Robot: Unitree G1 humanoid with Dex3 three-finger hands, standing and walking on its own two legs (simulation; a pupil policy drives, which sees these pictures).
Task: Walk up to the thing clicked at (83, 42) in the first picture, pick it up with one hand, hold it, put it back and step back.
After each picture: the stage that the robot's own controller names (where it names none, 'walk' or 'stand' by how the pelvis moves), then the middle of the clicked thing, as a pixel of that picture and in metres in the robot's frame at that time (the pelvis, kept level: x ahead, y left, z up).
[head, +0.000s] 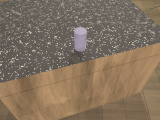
stand; (80, 39) +0.68 +0.01 -0.07
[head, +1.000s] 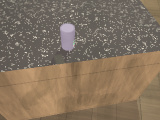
rise first; (67, 37) +0.61 +0.09 -0.04
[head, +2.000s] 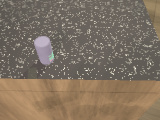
rise first; (44, 50) +0.52 +0.19 -0.04
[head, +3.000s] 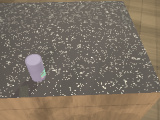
stand; (36, 68) +0.47 +0.21 -0.06
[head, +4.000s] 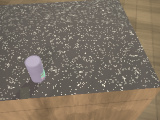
stand; (35, 69) +0.47 +0.22 -0.07
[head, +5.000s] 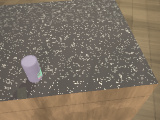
stand; (32, 69) +0.47 +0.24 -0.07
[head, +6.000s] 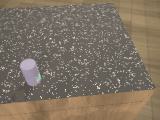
stand; (31, 72) +0.47 +0.23 -0.08
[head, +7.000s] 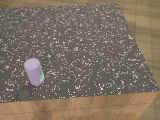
stand; (34, 72) +0.47 +0.22 -0.08
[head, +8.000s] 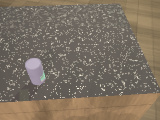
stand; (35, 71) +0.47 +0.22 -0.08
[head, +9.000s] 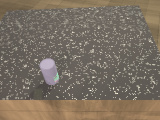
rise first; (49, 72) +0.47 +0.19 -0.07
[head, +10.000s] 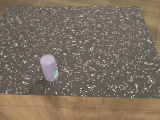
go down; (49, 68) +0.49 +0.19 -0.07
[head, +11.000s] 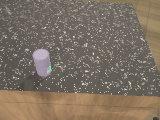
go down; (42, 63) +0.50 +0.17 -0.06
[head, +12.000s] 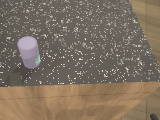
go down; (29, 53) +0.49 +0.18 -0.02
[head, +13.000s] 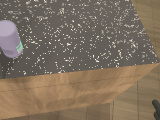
close in; (9, 40) +0.49 +0.19 +0.01
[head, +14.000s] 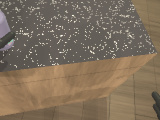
close; out of the picture +0.51 +0.19 +0.04
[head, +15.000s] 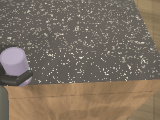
lift; (17, 68) +0.38 +0.20 +0.06
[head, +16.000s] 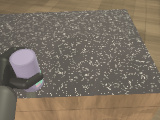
hold; (28, 71) +0.32 +0.17 +0.15
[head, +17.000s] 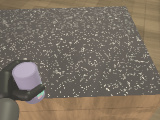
hold; (30, 83) +0.31 +0.17 +0.10
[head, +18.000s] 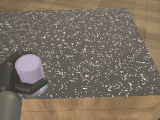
hold; (32, 76) +0.32 +0.16 +0.12
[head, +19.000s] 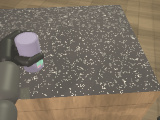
crouch; (30, 53) +0.41 +0.16 +0.13
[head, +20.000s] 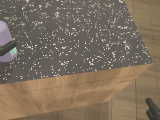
lower; (1, 42) +0.48 +0.20 +0.02
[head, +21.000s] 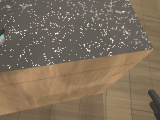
lower; out of the picture +0.52 +0.20 +0.04
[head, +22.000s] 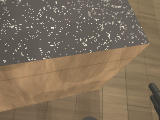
lower; out of the picture +0.53 +0.20 +0.05
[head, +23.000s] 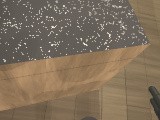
lower; out of the picture +0.53 +0.21 +0.05
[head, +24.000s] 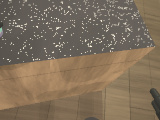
rest; out of the picture +0.53 +0.20 +0.05
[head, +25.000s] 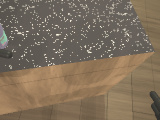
withdraw; out of the picture +0.51 +0.20 +0.03
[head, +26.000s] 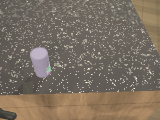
sink last; (41, 63) +0.47 +0.17 -0.02
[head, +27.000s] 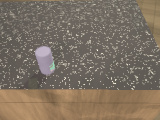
stand; (45, 60) +0.50 +0.19 -0.02
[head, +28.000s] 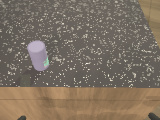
stand; (39, 56) +0.49 +0.19 -0.01
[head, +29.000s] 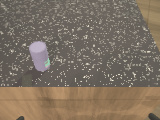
stand; (40, 56) +0.50 +0.19 -0.01
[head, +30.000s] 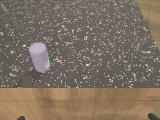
stand; (40, 57) +0.49 +0.19 -0.01
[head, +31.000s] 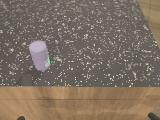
stand; (40, 56) +0.50 +0.19 -0.01
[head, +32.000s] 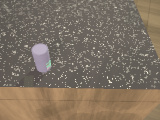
stand; (42, 58) +0.50 +0.19 -0.04
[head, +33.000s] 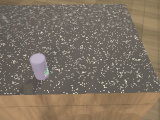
walk; (39, 67) +0.50 +0.21 -0.08
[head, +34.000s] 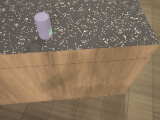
walk; (43, 26) +0.66 +0.20 -0.06
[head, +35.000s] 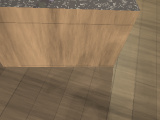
walk; out of the picture +0.99 +0.18 -0.06
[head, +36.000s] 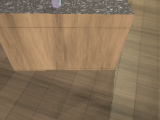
stand; out of the picture +1.11 +0.20 -0.07
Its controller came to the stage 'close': yes
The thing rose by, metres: 0.20
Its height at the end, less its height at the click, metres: +0.00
